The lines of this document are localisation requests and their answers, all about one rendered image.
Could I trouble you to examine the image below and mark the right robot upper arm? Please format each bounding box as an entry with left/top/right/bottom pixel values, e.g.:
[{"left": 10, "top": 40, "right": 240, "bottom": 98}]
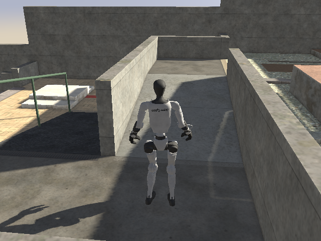
[{"left": 170, "top": 101, "right": 185, "bottom": 128}]

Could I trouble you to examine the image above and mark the left robot forearm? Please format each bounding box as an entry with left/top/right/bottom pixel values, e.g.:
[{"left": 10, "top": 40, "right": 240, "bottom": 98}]
[{"left": 130, "top": 121, "right": 140, "bottom": 138}]

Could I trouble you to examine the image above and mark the right robot forearm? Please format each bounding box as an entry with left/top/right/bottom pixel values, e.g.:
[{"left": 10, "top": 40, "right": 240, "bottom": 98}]
[{"left": 181, "top": 120, "right": 191, "bottom": 135}]

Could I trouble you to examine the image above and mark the right robot shin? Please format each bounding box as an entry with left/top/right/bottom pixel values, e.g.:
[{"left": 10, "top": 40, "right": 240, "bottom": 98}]
[{"left": 168, "top": 166, "right": 176, "bottom": 199}]

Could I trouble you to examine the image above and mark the robot right hand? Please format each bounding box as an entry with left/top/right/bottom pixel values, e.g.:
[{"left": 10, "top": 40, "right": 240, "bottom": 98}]
[{"left": 181, "top": 131, "right": 192, "bottom": 141}]

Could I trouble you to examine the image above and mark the robot left hand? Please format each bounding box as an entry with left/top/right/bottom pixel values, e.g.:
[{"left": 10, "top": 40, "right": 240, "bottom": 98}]
[{"left": 129, "top": 135, "right": 140, "bottom": 144}]

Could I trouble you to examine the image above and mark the left robot thigh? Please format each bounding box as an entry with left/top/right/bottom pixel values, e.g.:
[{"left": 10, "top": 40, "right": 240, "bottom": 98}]
[{"left": 144, "top": 140, "right": 158, "bottom": 173}]

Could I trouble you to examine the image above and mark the left robot upper arm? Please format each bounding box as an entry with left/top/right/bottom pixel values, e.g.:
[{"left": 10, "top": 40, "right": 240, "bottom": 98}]
[{"left": 136, "top": 101, "right": 149, "bottom": 129}]

